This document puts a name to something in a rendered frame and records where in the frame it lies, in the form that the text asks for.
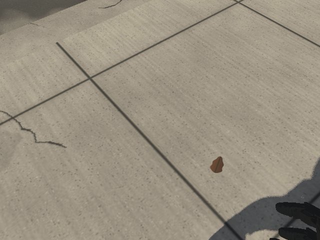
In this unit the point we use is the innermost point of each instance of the robot right hand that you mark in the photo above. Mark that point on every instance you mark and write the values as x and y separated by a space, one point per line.
307 213

